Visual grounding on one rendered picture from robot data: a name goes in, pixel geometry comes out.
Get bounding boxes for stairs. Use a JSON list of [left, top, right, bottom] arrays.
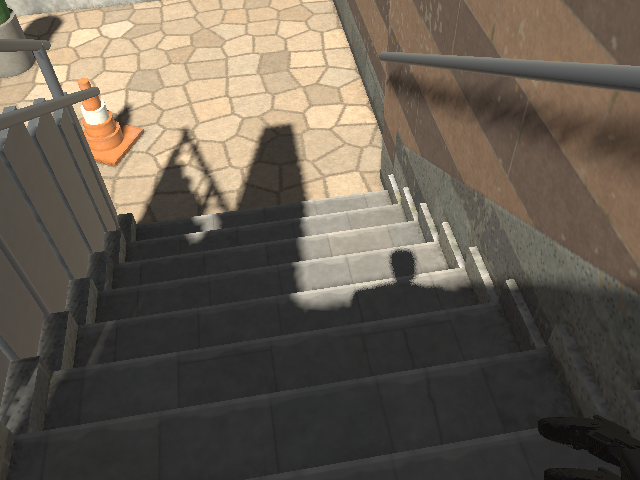
[[7, 190, 621, 480]]

